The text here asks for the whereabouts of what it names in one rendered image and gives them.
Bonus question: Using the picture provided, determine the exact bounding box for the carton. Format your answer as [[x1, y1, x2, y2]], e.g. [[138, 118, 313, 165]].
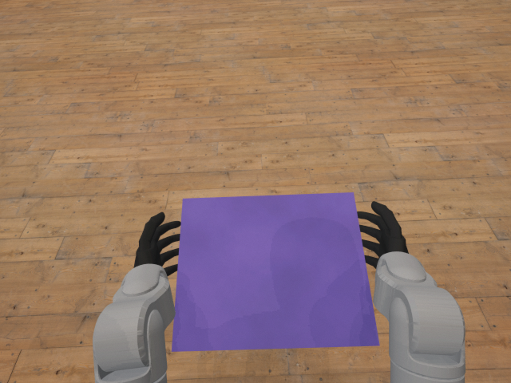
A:
[[172, 192, 379, 352]]

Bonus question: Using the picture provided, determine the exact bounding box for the robot left hand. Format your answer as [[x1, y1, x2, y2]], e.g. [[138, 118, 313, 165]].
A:
[[134, 212, 181, 276]]

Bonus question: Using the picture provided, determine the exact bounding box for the robot right hand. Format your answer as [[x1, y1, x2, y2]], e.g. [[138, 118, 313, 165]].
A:
[[357, 201, 409, 269]]

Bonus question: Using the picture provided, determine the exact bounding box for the right robot forearm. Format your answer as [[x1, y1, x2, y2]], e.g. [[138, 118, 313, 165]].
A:
[[373, 251, 465, 383]]

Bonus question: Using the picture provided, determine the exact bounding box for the left robot forearm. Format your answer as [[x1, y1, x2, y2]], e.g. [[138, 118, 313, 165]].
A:
[[93, 264, 176, 383]]

